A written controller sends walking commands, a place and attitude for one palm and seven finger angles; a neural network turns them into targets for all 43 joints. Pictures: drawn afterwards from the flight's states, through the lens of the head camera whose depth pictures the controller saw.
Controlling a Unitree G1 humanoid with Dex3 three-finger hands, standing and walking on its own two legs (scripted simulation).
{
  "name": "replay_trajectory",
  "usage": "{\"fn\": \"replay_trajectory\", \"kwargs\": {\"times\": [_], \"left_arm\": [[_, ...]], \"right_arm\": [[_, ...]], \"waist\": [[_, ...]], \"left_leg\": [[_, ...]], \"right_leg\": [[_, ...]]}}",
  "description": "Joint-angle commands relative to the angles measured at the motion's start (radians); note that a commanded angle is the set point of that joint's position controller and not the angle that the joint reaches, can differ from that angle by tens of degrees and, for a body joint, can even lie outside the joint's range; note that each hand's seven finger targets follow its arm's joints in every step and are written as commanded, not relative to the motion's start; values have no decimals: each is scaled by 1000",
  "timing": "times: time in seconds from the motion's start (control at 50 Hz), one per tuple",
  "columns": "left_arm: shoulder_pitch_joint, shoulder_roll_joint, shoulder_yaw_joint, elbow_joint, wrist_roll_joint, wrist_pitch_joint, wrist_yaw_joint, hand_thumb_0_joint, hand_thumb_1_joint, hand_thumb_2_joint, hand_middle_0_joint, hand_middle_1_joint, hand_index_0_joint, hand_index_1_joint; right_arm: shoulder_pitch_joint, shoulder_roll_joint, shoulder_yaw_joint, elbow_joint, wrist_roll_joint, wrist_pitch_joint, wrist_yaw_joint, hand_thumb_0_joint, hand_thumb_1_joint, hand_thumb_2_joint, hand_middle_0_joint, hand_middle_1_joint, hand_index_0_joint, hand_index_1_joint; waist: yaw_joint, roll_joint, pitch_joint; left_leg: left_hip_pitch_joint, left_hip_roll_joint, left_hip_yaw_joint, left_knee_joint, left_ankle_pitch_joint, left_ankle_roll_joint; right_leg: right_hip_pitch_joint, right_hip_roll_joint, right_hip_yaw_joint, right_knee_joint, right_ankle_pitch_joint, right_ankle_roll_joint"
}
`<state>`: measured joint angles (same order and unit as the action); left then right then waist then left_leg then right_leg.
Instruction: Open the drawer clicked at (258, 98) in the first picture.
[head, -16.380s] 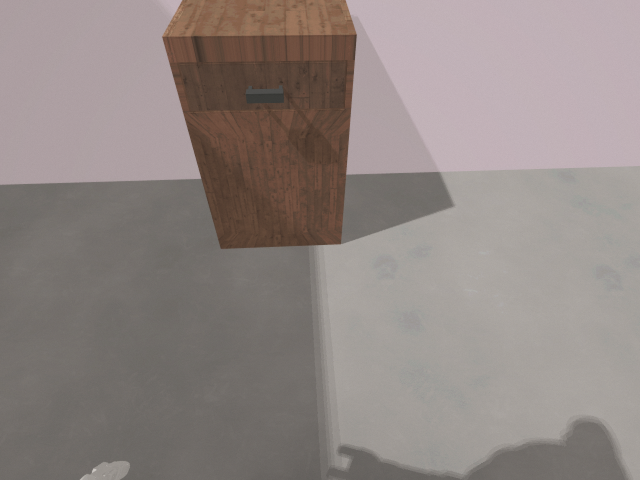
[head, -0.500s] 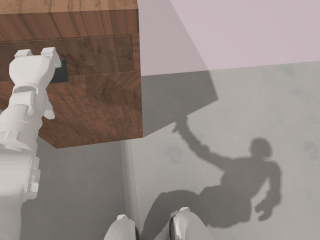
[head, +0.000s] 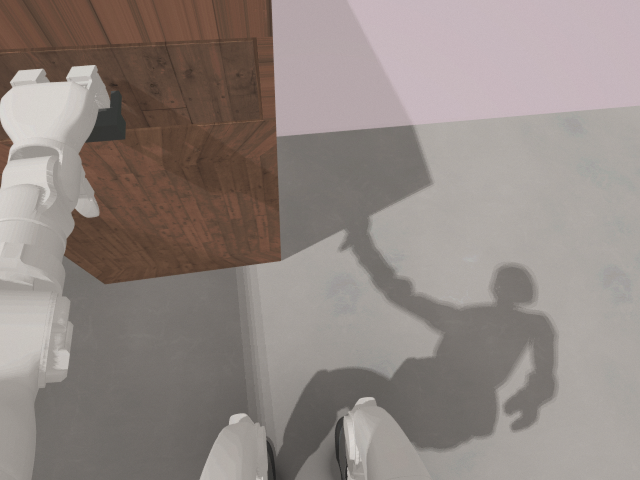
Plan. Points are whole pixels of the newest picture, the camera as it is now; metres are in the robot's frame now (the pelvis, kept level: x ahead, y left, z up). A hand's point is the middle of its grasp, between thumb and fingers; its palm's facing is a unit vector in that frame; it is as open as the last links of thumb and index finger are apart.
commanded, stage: lift the fingers back up to retry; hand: left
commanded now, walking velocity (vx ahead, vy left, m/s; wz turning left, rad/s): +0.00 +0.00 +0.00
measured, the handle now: (79, 113) +0.58 +0.27 +0.02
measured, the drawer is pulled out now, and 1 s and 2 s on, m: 0.00 0.00 0.00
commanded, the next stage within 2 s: re-aim the fingers above the handle in 0.88 s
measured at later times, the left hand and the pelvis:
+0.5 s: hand (65, 132) +0.53 +0.27 +0.05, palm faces -0.04 -0.05 -1.00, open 13.9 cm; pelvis +0.03 +0.00 +0.03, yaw +0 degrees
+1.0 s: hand (43, 127) +0.51 +0.27 +0.08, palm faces -0.07 -0.04 -1.00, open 13.8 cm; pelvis +0.05 +0.00 +0.05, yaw +0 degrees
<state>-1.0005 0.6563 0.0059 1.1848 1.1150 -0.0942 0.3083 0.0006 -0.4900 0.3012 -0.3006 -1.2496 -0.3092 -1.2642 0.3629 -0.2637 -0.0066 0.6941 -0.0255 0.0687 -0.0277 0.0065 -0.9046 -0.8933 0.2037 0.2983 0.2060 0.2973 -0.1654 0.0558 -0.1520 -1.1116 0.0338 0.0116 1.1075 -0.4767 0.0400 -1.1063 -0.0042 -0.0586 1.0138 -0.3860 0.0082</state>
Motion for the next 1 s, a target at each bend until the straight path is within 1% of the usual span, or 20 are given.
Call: {"fn": "replay_trajectory", "kwargs": {"times": [0.0,0.08,0.12,0.18,0.22,0.3,0.34,0.4,0.48,0.52,0.56,0.6,0.62,0.66,0.7,0.74,0.78,0.82,0.9,0.98], "left_arm": [[-302,231,49,-96,-7,-5,-16,0,-500,300,-300,-1200,-300,-1200],[-286,241,52,-97,-12,-14,-19,0,-500,300,-300,-1200,-300,-1200],[-316,277,75,-156,-13,-25,-15,0,-500,300,-300,-1200,-300,-1200],[-332,277,90,-240,-19,-34,-3,0,-500,300,-300,-1200,-300,-1200],[-335,267,93,-257,-29,-37,4,0,-500,300,-300,-1200,-300,-1200],[-329,311,144,-333,-45,-53,14,0,-500,300,-300,-1200,-300,-1200],[-325,292,134,-345,-47,-59,21,0,-500,300,-300,-1200,-300,-1200],[-315,318,165,-390,-44,-69,38,0,-500,300,-300,-1200,-300,-1200],[-247,231,103,-284,-38,-8,52,0,-500,300,-300,-1200,-300,-1200],[-272,204,76,-305,-39,8,40,0,-500,300,-300,-1200,-300,-1200],[-255,196,70,-294,-51,20,13,0,-500,300,-300,-1200,-300,-1200],[-265,193,63,-306,-61,9,-18,0,-500,300,-300,-1200,-300,-1200],[-241,201,71,-328,-59,-4,-30,0,-500,300,-300,-1200,-300,-1200],[-227,213,85,-349,-61,-24,-46,0,-500,300,-300,-1200,-300,-1200],[-173,242,122,-359,-64,-45,-54,0,-500,300,-300,-1200,-300,-1200],[-122,177,84,-330,-59,-51,-50,0,-500,300,-300,-1200,-300,-1200],[-85,171,86,-307,-61,-47,-42,0,-500,300,-300,-1200,-300,-1200],[-132,209,111,-351,-54,-59,-29,0,-500,300,-300,-1200,-300,-1200],[-191,186,104,-434,-50,-78,-1,0,-500,300,-300,-1200,-300,-1200],[-224,196,102,-383,-40,-58,26,0,-500,300,-300,-1200,-300,-1200]], "right_arm": [[200,-194,-61,-21,1,-4,-15,0,-900,-900,200,300,200,300],[196,-194,-58,-26,3,-8,-16,0,-900,-900,200,300,200,300],[204,-196,-62,-29,2,-7,-17,0,-900,-900,200,300,200,300],[211,-191,-73,-25,0,-9,-16,0,-900,-900,200,300,200,300],[214,-190,-77,-13,-1,-8,-14,0,-900,-900,200,300,200,300],[208,-191,-83,-2,-6,-4,-12,0,-900,-900,200,300,200,300],[206,-188,-86,6,-5,-4,-12,0,-900,-900,200,300,200,300],[200,-191,-91,15,-11,5,-9,0,-900,-900,200,300,200,300],[192,-190,-92,26,-5,21,3,0,-900,-900,200,300,200,300],[195,-186,-99,22,0,25,4,0,-900,-900,200,300,200,300],[197,-185,-99,21,3,30,4,0,-900,-900,200,300,200,300],[195,-184,-98,13,5,36,-3,0,-900,-900,200,300,200,300],[192,-180,-101,7,8,38,-5,0,-900,-900,200,300,200,300],[184,-179,-99,-1,8,41,-7,0,-900,-900,200,300,200,300],[175,-178,-100,-8,6,47,-7,0,-900,-900,200,300,200,300],[169,-172,-102,-13,7,51,-2,0,-900,-900,200,300,200,300],[163,-174,-103,-23,9,53,4,0,-900,-900,200,300,200,300],[161,-176,-107,-26,6,54,3,0,-900,-900,200,300,200,300],[158,-169,-116,-25,-1,50,4,0,-900,-900,200,300,200,300],[148,-172,-113,-12,-1,50,2,0,-900,-900,200,300,200,300]], "waist": [[-26,45,-412],[-22,44,-395],[-11,69,-453],[3,110,-527],[-4,103,-531],[23,117,-569],[17,130,-532],[36,144,-559],[24,97,-436],[25,129,-468],[26,101,-450],[22,67,-433],[37,89,-451],[44,69,-423],[68,63,-430],[62,45,-373],[67,17,-354],[69,30,-399],[57,75,-451],[41,54,-414]], "left_leg": [[316,-32,-46,-142,270,9],[291,-33,-42,-144,237,10],[330,-35,-44,-151,263,9],[431,-30,-54,-168,339,1],[475,-25,-60,-177,380,-1],[534,-27,-52,-202,454,-3],[560,-23,-51,-218,482,-6],[609,-25,-47,-227,576,-11],[595,-25,-35,-268,569,-13],[651,-23,-32,-282,625,-17],[670,-20,-30,-297,649,-16],[664,-22,-26,-314,652,-10],[684,-24,-23,-318,674,-9],[684,-23,-22,-330,692,-7],[684,-24,-20,-332,751,-7],[671,-21,-21,-337,746,-11],[646,-26,-10,-342,706,-8],[653,-28,-6,-339,715,-5],[719,-25,-19,-322,781,-13],[683,-33,-21,-327,682,-11]], "right_leg": [[223,58,6,-113,148,-36],[222,56,8,-117,127,-34],[255,58,11,-122,146,-34],[285,61,6,-137,183,-35],[287,64,4,-152,201,-34],[364,66,8,-179,264,-36],[367,67,7,-197,283,-34],[402,68,7,-204,338,-37],[414,70,-3,-246,337,-35],[442,69,-1,-261,370,-35],[471,71,-1,-281,390,-34],[516,68,6,-297,422,-34],[527,66,11,-301,433,-33],[549,67,10,-308,448,-33],[583,63,16,-305,488,-36],[550,65,7,-306,468,-34],[567,65,10,-311,466,-34],[591,61,20,-305,497,-33],[565,62,18,-296,496,-34],[539,63,15,-299,445,-33]]}}
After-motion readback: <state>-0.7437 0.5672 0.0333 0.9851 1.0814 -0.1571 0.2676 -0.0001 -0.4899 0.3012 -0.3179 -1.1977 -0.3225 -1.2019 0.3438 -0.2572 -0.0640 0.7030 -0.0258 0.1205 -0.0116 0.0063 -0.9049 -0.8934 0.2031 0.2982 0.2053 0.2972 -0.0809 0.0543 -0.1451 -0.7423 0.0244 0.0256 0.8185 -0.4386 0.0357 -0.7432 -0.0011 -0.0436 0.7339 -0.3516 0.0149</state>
